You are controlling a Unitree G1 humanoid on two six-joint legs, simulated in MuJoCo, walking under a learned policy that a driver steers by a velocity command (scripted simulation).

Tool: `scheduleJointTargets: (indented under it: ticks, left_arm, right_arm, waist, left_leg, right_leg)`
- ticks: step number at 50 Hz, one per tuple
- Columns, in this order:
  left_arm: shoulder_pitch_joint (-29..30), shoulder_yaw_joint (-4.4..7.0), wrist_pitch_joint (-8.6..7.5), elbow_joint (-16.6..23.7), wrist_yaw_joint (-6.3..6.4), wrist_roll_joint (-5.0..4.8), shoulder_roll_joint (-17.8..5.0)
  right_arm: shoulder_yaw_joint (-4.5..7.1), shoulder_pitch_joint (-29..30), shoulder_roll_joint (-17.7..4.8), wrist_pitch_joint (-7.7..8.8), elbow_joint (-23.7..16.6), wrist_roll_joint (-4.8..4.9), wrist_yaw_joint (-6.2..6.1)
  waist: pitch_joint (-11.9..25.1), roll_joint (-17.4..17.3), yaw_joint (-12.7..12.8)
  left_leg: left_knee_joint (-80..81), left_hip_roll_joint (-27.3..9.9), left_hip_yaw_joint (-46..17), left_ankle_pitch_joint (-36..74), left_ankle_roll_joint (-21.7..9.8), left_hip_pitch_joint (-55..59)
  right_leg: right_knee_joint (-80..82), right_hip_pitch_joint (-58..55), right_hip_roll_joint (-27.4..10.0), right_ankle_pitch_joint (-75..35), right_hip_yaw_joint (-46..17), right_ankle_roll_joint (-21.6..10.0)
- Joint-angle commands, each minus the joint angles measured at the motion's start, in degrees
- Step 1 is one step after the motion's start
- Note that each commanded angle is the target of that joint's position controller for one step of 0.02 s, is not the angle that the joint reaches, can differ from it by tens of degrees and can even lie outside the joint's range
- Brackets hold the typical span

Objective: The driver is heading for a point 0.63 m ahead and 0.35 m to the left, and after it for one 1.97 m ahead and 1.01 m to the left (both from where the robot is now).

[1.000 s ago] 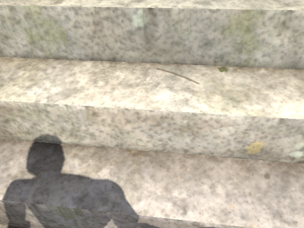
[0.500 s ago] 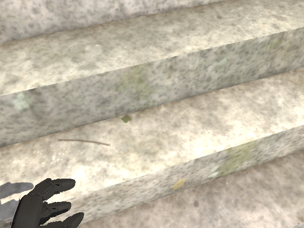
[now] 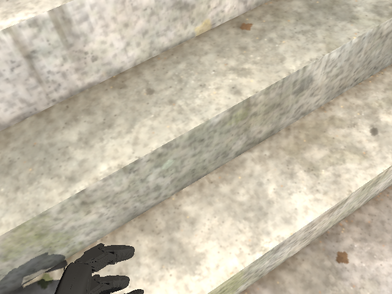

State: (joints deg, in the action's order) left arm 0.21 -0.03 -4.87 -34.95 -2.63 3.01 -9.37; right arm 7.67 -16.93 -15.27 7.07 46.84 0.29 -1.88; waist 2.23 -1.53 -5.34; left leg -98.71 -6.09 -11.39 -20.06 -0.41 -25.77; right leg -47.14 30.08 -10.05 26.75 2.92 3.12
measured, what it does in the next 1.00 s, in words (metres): climbs, turning left: left foot 0.04 m higher, then right foot 0.17 m higher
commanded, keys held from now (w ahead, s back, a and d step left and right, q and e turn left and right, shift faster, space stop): w+q+shift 1.00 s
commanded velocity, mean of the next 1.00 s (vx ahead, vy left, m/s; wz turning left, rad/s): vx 1.00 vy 0.00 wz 0.85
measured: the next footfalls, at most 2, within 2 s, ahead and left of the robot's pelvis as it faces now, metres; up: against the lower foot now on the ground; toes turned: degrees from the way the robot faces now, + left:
left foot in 0.26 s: -0.14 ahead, -0.06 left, +0.04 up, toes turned +31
right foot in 0.50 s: +0.19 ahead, -0.14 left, +0.21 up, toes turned +23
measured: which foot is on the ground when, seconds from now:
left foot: up 0.00-0.24, down 0.26-0.42, up 0.44-0.82, down 0.84-1.00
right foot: down 0.00-0.20, up 0.22-0.48, down 0.50-0.84, up 0.86-1.00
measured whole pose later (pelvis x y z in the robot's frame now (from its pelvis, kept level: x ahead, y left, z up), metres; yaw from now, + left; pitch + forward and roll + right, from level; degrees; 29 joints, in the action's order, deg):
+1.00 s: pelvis +0.34 -0.04 +0.37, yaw +52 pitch +1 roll +2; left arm 8.9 -3.3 -4.0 -23.5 -0.1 5.6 -4.4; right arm 3.6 -28.6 -13.0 -0.4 48.1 -3.0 -2.9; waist 5.8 -1.2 -7.5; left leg -56.9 16.5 -2.6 -25.1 -11.4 -32.3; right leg -120.5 52.2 2.0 12.5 -11.1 -0.9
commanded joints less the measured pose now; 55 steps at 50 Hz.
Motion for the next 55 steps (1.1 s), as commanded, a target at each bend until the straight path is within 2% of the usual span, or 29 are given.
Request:
scheduleJointTargets:
  ticks: [1, 3, 5, 6, 7, 8, 10, 11, 12, 13, 14, 16, 20, 22, 23, 24, 26, 28, 30, 32, 36, 40, 41, 42, 43, 44, 45, 48, 55]
  left_arm:
    - [-32.6, 6.68, -0.19, -10.9, 1.82, 2.69, -15.0]
    - [-28.9, 3.74, -2.26, -14.2, 2.20, 2.27, -5.1]
    - [-50.3, 3.56, -4.06, -24.2, 6.02, 0.77, -1.4]
    - [-53.7, 3.34, -4.49, -26.6, 8.64, 1.29, -0.1]
    - [-52.1, 3.58, -4.59, -26.7, 10.32, 1.74, -0.4]
    - [-31.2, 3.02, -4.39, -19.6, 10.84, 1.85, -0.6]
    - [-15.4, 5.98, -3.70, -10.0, 12.60, -1.34, -10.3]
    - [-16.0, 7.24, -3.45, -10.3, 13.63, -3.73, -11.7]
    - [-9.6, 7.35, -4.35, -5.5, 13.06, -3.16, -11.3]
    - [-15.6, 5.60, -3.23, -4.1, 11.46, -4.55, -4.0]
    - [-13.4, 3.82, -3.34, 1.1, 10.99, -9.48, -2.6]
    - [6.7, 0.92, -4.05, 8.8, 8.42, -6.39, -8.4]
    - [-33.1, 1.13, 1.06, 2.5, 2.08, -0.73, -18.9]
    - [-39.7, 1.20, 5.23, -4.3, 2.72, 1.09, -15.9]
    - [-30.7, 2.97, 3.95, -5.8, 3.02, 1.89, -17.9]
    - [-18.6, 4.24, 0.65, -7.8, 3.05, 1.82, -18.1]
    - [-26.5, 7.12, -1.05, -7.0, 6.16, 0.06, -17.0]
    - [-30.1, 5.55, -3.60, -12.2, 6.41, 2.32, -10.5]
    - [-23.5, 3.33, -3.47, -10.4, 5.62, 3.11, -4.4]
    - [-13.0, 3.73, -3.64, -7.5, 4.51, 2.92, -6.8]
    - [-15.7, 2.05, -4.21, -13.1, 3.94, -0.23, -4.7]
    - [-8.8, 5.03, -1.92, -5.8, 8.63, -4.88, -18.4]
    - [-3.1, 5.44, -1.28, -3.9, 8.20, -5.15, -21.0]
    - [4.0, 5.44, -0.72, -1.8, 6.56, -5.14, -18.5]
    - [14.3, 3.22, -0.05, 2.8, 3.55, -4.19, -8.8]
    - [21.3, -0.29, -1.19, 12.9, 0.98, -0.92, -0.8]
    - [15.9, -1.32, -1.11, 17.6, 0.36, 1.60, 3.5]
    - [8.5, -3.67, 0.30, 17.7, 2.09, 4.56, 4.9]
    - [16.5, -3.95, 2.52, 17.4, 4.15, 0.86, 5.7]
  right_arm:
    - [-3.41, 30.0, 5.9, 1.87, -18.2, 0.39, -0.11]
    - [-5.65, 27.8, 10.7, -0.93, -18.1, -0.55, 0.99]
    - [-8.41, 53.7, 10.7, -0.65, -29.5, -3.72, -0.01]
    - [-9.09, 56.6, 10.6, -1.88, -31.0, -2.92, 0.87]
    - [-9.74, 53.8, 10.2, -3.46, -30.8, -1.65, 3.03]
    - [-10.09, 36.5, 8.7, -4.84, -25.9, 0.09, 6.47]
    - [-3.25, 6.1, -6.2, -8.59, -10.4, -1.76, 8.63]
    - [-1.67, 0.4, -6.5, -10.52, -4.1, -2.75, 9.54]
    - [-1.32, -3.1, -8.6, -8.79, 1.4, -4.12, 8.38]
    - [-2.08, -0.4, -9.6, -8.20, 7.2, -5.97, 6.97]
    - [-2.19, -1.4, -11.1, -7.39, 9.5, -9.94, 4.97]
    - [-3.24, -17.0, -3.9, -7.06, 11.9, -10.94, 2.23]
    - [2.95, 44.3, -29.5, -2.61, -11.3, 2.72, -1.56]
    - [1.01, 39.3, -22.8, 0.52, -11.4, 5.85, 0.49]
    - [-0.93, 27.7, -11.8, 1.22, -12.1, 5.15, 1.91]
    - [-2.32, 4.6, -2.3, 0.97, -8.0, 1.84, 3.05]
    - [-3.45, 18.6, 0.2, 1.54, -10.4, -0.12, 1.69]
    - [-4.46, 31.8, 3.6, 4.07, -14.8, -1.15, 2.22]
    - [-5.63, 25.8, 4.7, 0.99, -13.5, -1.38, 2.59]
    - [-5.18, 24.8, 1.5, -4.89, -17.5, -2.19, 1.31]
    - [-6.40, 28.2, 4.9, -11.82, -22.0, 0.66, -2.03]
    - [-1.52, -9.6, -9.3, -14.41, -10.4, 2.66, -1.47]
    - [-0.59, -21.1, -10.4, -13.40, -8.3, 1.72, -0.78]
    - [0.20, -23.2, -9.5, -12.64, -8.2, 0.79, 0.50]
    - [-1.03, -9.6, -3.9, -12.95, -7.2, 0.85, 1.12]
    - [-5.30, 2.6, 5.6, -11.40, -10.0, -2.22, -0.24]
    - [-5.52, 11.5, 4.2, -9.64, -12.4, -3.73, -0.22]
    - [-4.51, 4.5, -0.2, -4.22, -8.4, -4.61, -1.17]
    - [-3.05, -12.4, -2.8, 0.21, -2.3, -2.39, 0.26]
  waist:
    - [14.9, 24.0, 17.7]
    - [9.8, 16.6, 11.7]
    - [9.1, 33.3, 26.8]
    - [10.4, 28.7, 26.8]
    - [13.5, 20.0, 23.4]
    - [17.6, 12.3, 8.5]
    - [12.3, 1.5, -5.1]
    - [3.1, -24.7, -8.7]
    - [-12.5, -33.9, -6.8]
    - [-12.8, -37.9, 4.2]
    - [-6.9, -31.3, 7.1]
    - [2.2, -11.9, -2.4]
    - [29.7, -1.9, 33.2]
    - [38.5, -1.4, 30.7]
    - [34.9, 15.1, 20.7]
    - [40.5, 32.7, 1.6]
    - [41.1, 11.9, 10.9]
    - [16.6, 10.3, 13.1]
    - [4.3, 3.7, 6.6]
    - [-6.2, 5.7, 2.8]
    - [-19.2, 0.7, -0.1]
    - [10.7, 7.8, -13.0]
    - [15.7, 11.1, -17.6]
    - [15.3, 6.9, -19.9]
    - [8.8, -17.8, -17.9]
    - [3.6, -13.1, -7.5]
    - [1.0, -7.4, 2.8]
    - [-5.8, 10.4, 7.5]
    - [-3.2, 4.4, -1.7]
  left_leg:
    - [-43.1, 12.9, 8.0, -3.4, -3.2, -59.5]
    - [-55.2, 11.8, 8.2, -1.3, -4.8, -54.8]
    - [-38.8, 12.8, 13.8, -20.8, -3.3, -63.3]
    - [-25.1, 12.7, 10.8, -26.9, -3.3, -59.8]
    - [-1.6, 12.2, 9.2, -27.7, -3.1, -50.1]
    - [39.2, 10.1, 7.0, -15.8, -4.8, -19.5]
    - [92.2, 5.9, 3.9, 19.9, -3.0, 31.0]
    - [106.5, -7.4, -5.4, 45.9, -15.7, 53.5]
    - [118.5, -9.0, 6.0, 69.3, -17.0, 54.8]
    - [111.6, -13.1, 15.0, 115.3, -14.6, 66.8]
    - [84.8, -17.4, 17.0, 151.3, -10.2, 87.2]
    - [82.7, -15.6, 13.3, 147.2, -4.8, 108.1]
    - [69.6, -4.8, 15.9, 122.8, -7.7, 39.6]
    - [56.9, -7.8, 11.3, 121.8, -8.4, 33.0]
    - [40.2, 7.0, 12.9, 93.1, -2.4, 20.9]
    - [17.0, 14.7, -4.2, 18.4, -1.6, -18.4]
    - [-17.9, 17.4, -10.5, 19.9, -4.1, -30.4]
    - [-31.0, 10.9, -2.8, 10.3, -5.5, -52.6]
    - [-30.4, 11.5, 3.9, -1.3, -8.2, -51.4]
    - [-29.0, 10.9, 9.6, -3.4, -7.5, -39.0]
    - [-10.5, 11.0, 16.7, -2.8, -10.7, -38.9]
    - [12.1, 21.3, 36.1, -17.5, -9.2, 11.5]
    - [17.6, 18.5, 24.2, -22.6, -11.7, 15.6]
    - [36.7, 17.1, 14.9, -18.5, -16.5, 14.8]
    - [56.8, 12.9, 4.0, 8.9, -24.8, 13.2]
    - [68.0, 10.6, -25.6, -2.7, -31.2, -4.3]
    - [79.7, 7.0, -49.7, -33.7, -29.6, -15.8]
    - [74.3, 9.9, -33.6, -18.0, -18.4, -22.9]
    - [75.2, 9.0, -24.8, -2.1, -22.0, 2.8]
  right_leg:
    - [10.2, -67.9, -10.4, -89.4, -13.1, -9.9]
    - [18.0, -51.4, -10.6, -76.7, -12.1, -11.6]
    - [17.3, -75.6, -5.7, -129.2, -17.9, -11.4]
    - [16.3, -78.3, -5.9, -135.3, -18.9, -9.9]
    - [15.1, -77.4, -5.5, -134.6, -18.2, -6.8]
    - [13.2, -59.1, -3.2, -135.1, -11.4, -4.3]
    - [-6.1, -17.6, 2.2, -88.8, -9.8, -2.3]
    - [-46.4, 18.2, 18.3, 7.5, -3.1, 1.3]
    - [-87.1, 40.5, 26.3, 33.3, 3.9, -1.0]
    - [-113.1, 57.9, 34.2, 48.4, 0.5, -3.6]
    - [-118.1, 83.2, 30.2, 57.0, -1.3, -5.5]
    - [-102.8, 102.4, 25.6, 52.1, 9.6, -7.6]
    - [-23.3, 6.8, 17.4, 14.6, 2.9, -5.5]
    - [-16.6, -17.3, 16.0, 0.5, -0.1, -7.9]
    - [-2.7, -25.7, 16.6, -6.1, -2.5, -12.5]
    - [-3.9, -63.8, -0.1, -44.1, -30.5, -26.3]
    - [-6.1, -63.1, -6.2, -37.3, -32.3, -21.5]
    - [1.4, -57.2, -8.7, -38.1, -17.8, -12.7]
    - [15.8, -42.6, -5.5, -46.7, -1.6, -7.6]
    - [33.6, -13.3, -10.6, -44.2, 2.5, -6.3]
    - [41.4, -3.5, 0.8, -54.0, 18.5, 1.2]
    - [20.5, -9.9, -2.2, -135.0, 16.7, -6.0]
    - [1.1, -14.4, -7.7, -136.3, 12.6, -8.2]
    - [-22.4, -14.2, -3.0, -107.7, 11.5, -9.2]
    - [-54.6, 4.6, 13.7, -13.3, 11.0, -5.3]
    - [-75.4, 14.9, 19.3, -6.6, -6.4, -2.8]
    - [-81.1, 19.3, 18.1, -13.3, -13.5, -2.9]
    - [-82.1, 25.5, 12.8, -13.6, -14.6, -4.4]
    - [-77.4, 39.0, 11.4, -1.1, -5.2, -4.3]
